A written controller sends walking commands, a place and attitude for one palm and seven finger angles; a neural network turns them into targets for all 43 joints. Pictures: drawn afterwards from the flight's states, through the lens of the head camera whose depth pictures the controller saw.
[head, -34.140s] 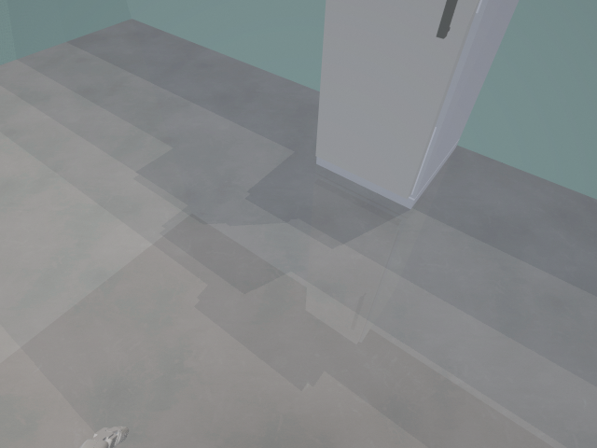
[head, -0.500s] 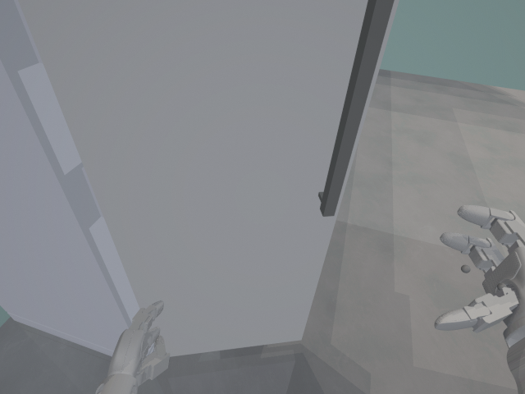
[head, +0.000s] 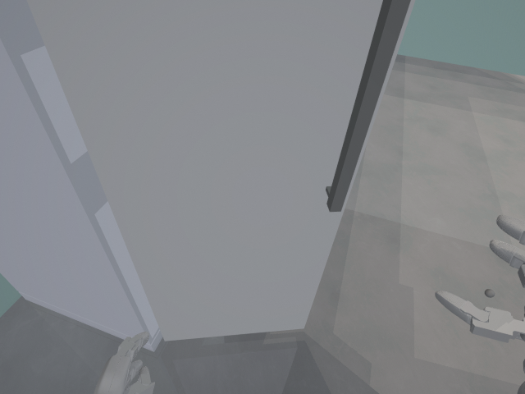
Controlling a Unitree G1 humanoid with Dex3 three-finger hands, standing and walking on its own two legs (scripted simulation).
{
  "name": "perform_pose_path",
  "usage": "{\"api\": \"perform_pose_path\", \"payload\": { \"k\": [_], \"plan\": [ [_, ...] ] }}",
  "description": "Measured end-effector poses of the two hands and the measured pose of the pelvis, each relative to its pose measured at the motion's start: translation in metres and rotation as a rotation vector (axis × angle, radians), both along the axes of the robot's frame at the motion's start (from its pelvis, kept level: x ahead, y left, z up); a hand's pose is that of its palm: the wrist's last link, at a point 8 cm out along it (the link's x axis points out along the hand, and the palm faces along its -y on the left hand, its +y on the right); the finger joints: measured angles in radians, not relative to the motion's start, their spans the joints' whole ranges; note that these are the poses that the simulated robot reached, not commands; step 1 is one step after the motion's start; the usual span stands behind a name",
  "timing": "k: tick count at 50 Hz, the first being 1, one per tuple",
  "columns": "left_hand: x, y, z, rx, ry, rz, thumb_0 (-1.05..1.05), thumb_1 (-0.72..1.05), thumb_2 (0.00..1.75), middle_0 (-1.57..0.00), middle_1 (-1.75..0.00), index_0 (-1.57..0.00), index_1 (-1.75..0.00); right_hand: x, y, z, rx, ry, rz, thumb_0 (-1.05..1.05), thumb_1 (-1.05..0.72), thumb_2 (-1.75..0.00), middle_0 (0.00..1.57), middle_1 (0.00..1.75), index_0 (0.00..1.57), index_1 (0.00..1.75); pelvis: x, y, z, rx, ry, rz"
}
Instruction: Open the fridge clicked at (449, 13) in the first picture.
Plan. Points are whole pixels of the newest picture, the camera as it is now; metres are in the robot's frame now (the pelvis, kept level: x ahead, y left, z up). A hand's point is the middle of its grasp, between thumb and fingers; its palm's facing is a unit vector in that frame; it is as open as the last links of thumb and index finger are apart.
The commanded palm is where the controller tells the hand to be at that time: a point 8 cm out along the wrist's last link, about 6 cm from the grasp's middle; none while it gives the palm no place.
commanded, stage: draw the hand back to the body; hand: right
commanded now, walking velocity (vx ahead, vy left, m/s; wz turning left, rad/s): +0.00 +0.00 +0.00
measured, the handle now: (359, 102) +0.48 -0.15 +0.24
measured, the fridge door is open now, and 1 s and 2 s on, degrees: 65 65 65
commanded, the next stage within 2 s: step back with the hand held close in 0.70 s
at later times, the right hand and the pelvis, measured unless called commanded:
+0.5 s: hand (501, 292) +0.20 -0.28 +0.15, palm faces +0.47 +0.81 -0.36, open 7.7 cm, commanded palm +0.15 -0.31 +0.17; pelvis +0.02 -0.01 +0.00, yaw +0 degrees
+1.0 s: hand (496, 276) +0.22 -0.28 +0.16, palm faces +0.42 +0.81 -0.42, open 7.4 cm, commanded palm +0.16 -0.31 +0.17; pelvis +0.01 -0.01 +0.00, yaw +1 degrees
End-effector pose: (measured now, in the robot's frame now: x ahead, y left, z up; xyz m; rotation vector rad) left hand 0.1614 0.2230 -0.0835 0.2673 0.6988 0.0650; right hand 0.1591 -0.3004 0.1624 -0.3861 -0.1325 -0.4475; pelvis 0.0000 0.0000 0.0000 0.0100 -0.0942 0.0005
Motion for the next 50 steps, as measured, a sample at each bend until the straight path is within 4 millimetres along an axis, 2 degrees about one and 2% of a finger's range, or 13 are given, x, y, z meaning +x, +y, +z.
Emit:
{"api": "perform_pose_path", "payload": {
  "k": [10, 23, 30, 42, 47, 50],
  "plan": [
    [0.016, -0.005, 0.008, -0.016, -0.033, 0.013, 0.01, 0.91, 0.9, -0.2, -0.3, -0.2, -0.3, 0.004, -0.005, 0.004, -0.029, 0.001, 0.008, 0.0, -0.37, -0.64, 0.23, 0.61, 0.22, 0.61, 0.008, -0.003, 0.001, -0.003, 0.0, 0.013],
    [0.041, -0.015, 0.017, -0.011, -0.055, -0.026, 0.01, 0.91, 0.9, -0.2, -0.3, -0.2, -0.3, 0.001, -0.015, 0.0, -0.017, 0.024, -0.035, 0.01, -0.79, -0.85, 0.21, 0.36, 0.21, 0.36, 0.017, -0.006, 0.002, -0.003, 0.008, 0.008],
    [0.043, -0.018, 0.015, -0.013, -0.046, -0.034, 0.01, 0.91, 0.9, -0.2, -0.3, -0.2, -0.3, 0.005, -0.015, -0.001, -0.006, 0.027, -0.043, 0.01, -0.87, -0.89, 0.21, 0.31, 0.21, 0.32, 0.019, -0.006, 0.002, -0.004, 0.008, 0.006],
    [0.035, -0.014, 0.011, -0.014, -0.017, -0.011, 0.01, 0.91, 0.9, -0.2, -0.3, -0.2, -0.3, 0.008, -0.013, -0.002, -0.008, 0.041, -0.029, 0.01, -0.89, -0.9, 0.21, 0.3, 0.21, 0.3, 0.019, -0.006, 0.002, -0.003, 0.009, 0.01],
    [0.031, -0.009, 0.011, -0.001, 0.006, 0.011, 0.01, 0.91, 0.9, -0.2, -0.3, -0.2, -0.3, 0.015, -0.014, 0.013, -0.077, -0.021, -0.002, 0.01, -0.89, -0.9, 0.21, 0.3, 0.21, 0.3, 0.014, -0.008, 0.001, 0.012, 0.053, 0.009],
    [0.026, -0.005, 0.012, 0.002, 0.009, 0.053, 0.01, 0.91, 0.9, -0.2, -0.3, -0.2, -0.3, 0.017, -0.012, 0.013, -0.104, -0.01, 0.039, 0.01, -0.89, -0.9, 0.21, 0.3, 0.21, 0.3, 0.009, -0.012, 0.0, 0.014, 0.079, 0.02]
  ]
}}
